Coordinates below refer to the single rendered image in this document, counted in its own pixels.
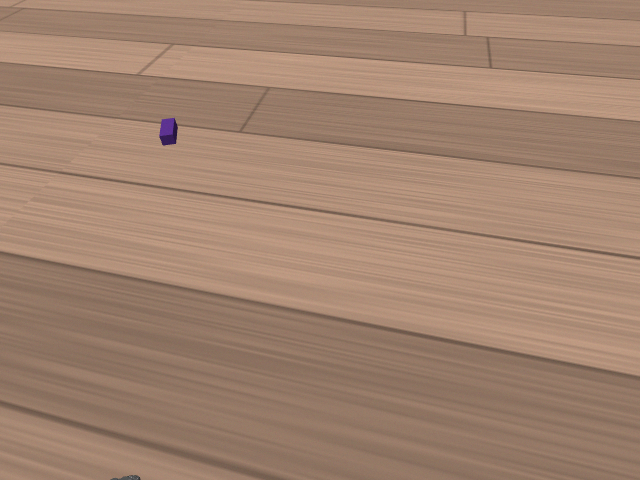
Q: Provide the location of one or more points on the carton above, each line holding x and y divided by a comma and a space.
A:
168, 131

